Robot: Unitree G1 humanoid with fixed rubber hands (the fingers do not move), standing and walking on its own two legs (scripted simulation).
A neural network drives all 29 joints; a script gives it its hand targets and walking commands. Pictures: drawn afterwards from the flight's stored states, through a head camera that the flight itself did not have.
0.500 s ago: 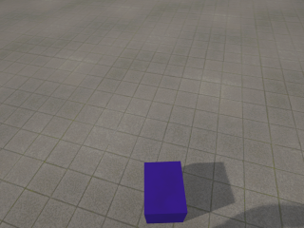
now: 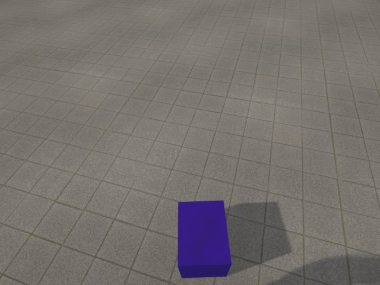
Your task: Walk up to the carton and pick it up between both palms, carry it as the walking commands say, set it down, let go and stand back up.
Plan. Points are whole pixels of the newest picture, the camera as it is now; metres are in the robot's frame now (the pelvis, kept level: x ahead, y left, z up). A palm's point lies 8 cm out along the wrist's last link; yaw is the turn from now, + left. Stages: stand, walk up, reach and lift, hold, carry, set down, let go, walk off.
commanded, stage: stand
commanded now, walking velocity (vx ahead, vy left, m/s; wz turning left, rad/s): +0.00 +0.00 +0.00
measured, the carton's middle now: (202, 239) +0.40 +0.00 -0.66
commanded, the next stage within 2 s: reach and lift in 0.36 s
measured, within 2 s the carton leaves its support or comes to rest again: neither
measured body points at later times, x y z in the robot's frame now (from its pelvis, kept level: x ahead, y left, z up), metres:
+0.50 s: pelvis -0.03 +0.00 -0.02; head +0.03 +0.00 +0.42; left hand +0.08 +0.24 -0.16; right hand +0.09 -0.25 -0.16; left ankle -0.03 +0.13 -0.74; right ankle -0.01 -0.12 -0.74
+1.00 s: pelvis -0.08 +0.01 -0.08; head +0.08 +0.00 +0.35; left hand +0.15 +0.23 -0.20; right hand +0.16 -0.22 -0.20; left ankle -0.03 +0.13 -0.75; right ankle -0.01 -0.12 -0.75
